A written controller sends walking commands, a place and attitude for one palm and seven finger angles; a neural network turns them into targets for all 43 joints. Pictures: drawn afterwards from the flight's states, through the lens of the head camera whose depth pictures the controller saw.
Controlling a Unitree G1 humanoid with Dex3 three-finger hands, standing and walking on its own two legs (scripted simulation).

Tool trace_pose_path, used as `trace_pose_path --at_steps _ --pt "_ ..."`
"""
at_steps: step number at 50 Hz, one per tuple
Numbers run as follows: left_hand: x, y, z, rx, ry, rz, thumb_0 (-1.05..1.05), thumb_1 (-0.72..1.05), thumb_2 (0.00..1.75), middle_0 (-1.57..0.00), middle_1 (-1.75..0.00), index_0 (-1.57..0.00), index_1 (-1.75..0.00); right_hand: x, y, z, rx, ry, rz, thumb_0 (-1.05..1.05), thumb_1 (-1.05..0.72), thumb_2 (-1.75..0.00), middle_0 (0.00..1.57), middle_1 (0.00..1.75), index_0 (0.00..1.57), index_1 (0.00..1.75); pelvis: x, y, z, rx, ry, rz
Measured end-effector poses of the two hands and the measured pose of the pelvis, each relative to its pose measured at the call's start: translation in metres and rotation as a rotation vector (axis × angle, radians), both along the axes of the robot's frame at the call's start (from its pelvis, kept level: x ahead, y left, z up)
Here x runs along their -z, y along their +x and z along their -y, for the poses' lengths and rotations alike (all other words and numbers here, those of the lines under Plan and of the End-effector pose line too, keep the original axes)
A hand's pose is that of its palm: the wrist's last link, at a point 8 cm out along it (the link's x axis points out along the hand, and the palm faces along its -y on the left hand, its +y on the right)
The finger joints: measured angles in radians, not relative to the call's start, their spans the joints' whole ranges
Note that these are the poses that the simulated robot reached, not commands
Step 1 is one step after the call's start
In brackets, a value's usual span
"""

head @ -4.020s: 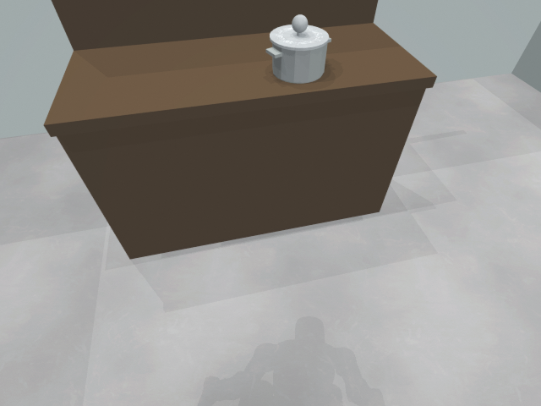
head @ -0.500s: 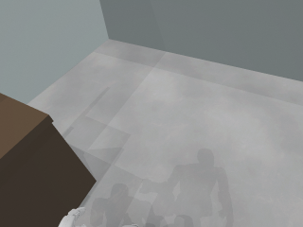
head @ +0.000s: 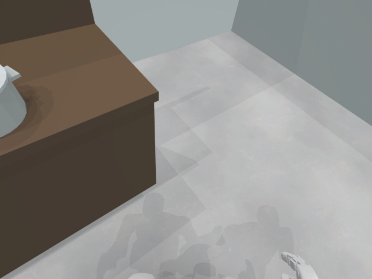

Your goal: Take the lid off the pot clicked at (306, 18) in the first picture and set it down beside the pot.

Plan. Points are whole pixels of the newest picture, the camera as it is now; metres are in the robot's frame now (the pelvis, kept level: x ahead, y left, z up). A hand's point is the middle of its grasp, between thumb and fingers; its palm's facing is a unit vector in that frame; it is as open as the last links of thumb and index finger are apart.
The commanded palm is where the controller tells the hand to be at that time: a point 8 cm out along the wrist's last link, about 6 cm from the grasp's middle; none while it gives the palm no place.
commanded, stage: turn to face it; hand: left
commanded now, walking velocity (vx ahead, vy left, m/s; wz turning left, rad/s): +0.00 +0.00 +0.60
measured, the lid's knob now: out of the picture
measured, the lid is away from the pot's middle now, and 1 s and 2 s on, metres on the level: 0.00 0.00 0.00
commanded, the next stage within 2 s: take the last steps up to it in 1.08 s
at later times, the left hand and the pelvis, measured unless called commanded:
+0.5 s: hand out of the picture +0.07 +0.21 -0.13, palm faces +0.28 -0.91 -0.30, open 7.4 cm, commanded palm none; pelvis +0.00 -0.03 +0.01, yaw +17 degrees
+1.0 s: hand out of the picture -0.12 +0.20 -0.17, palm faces +0.57 -0.78 -0.25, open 7.4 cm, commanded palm none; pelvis -0.01 +0.01 +0.01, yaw +33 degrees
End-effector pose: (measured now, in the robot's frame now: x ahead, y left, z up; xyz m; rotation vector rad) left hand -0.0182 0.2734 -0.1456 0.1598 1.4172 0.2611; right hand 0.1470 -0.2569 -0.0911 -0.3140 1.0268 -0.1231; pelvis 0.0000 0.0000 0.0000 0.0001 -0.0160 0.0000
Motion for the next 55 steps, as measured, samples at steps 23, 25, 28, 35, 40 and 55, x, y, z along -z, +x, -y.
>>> trace_pose_path --at_steps 23,25,28,35,40,55 --pt "-0.048 0.071 0.015 -0.085 0.077 0.331 0.01 0.9 0.9 -0.2 -0.29 -0.2 -0.3 0.036 -0.074 0.001 -0.035 0.067 -0.278 0.01 -0.9 -0.9 0.2 0.3 0.21 0.3 -0.011 -0.003 0.018 -0.266 -0.007 -0.03" --pt "-0.05 0.067 0.023 -0.101 0.099 0.344 0.01 0.9 0.9 -0.2 -0.29 -0.2 -0.3 0.044 -0.072 0.011 -0.045 0.07 -0.295 0.01 -0.91 -0.9 0.2 0.3 0.21 0.3 -0.007 -0.003 0.026 -0.289 -0.003 -0.028" --pt "-0.058 0.05 0.034 -0.138 0.109 0.332 0.01 0.9 0.9 -0.21 -0.3 -0.2 -0.3 0.044 -0.061 0.018 -0.088 0.065 -0.308 0.01 -0.91 -0.9 0.2 0.3 0.2 0.3 -0.012 -0.003 0.031 -0.342 0.005 -0.013" --pt "-0.054 0.006 0.05 -0.252 0.094 0.281 0.01 0.9 0.9 -0.21 -0.3 -0.2 -0.3 0.035 -0.021 0.014 -0.205 0.048 -0.287 0.01 -0.91 -0.9 0.19 0.3 0.2 0.3 -0.017 -0.001 0.034 -0.44 0.034 0.001" --pt "-0.039 -0.04 0.052 -0.348 0.06 0.214 0.01 0.9 0.9 -0.21 -0.3 -0.2 -0.3 0.028 0.02 -0.017 -0.318 0.019 -0.244 0.01 -0.91 -0.9 0.19 0.3 0.2 0.3 -0.015 -0.005 0.025 -0.494 0.034 -0.008" --pt "-0.018 -0.131 0.028 -0.561 0.013 0.088 0.01 0.91 0.9 -0.2 -0.29 -0.2 -0.3 0.002 0.064 -0.131 -0.554 0.005 -0.083 0.0 -0.91 -0.9 0.2 0.3 0.2 0.3 -0.016 -0.017 -0.014 -0.606 -0.013 0.002"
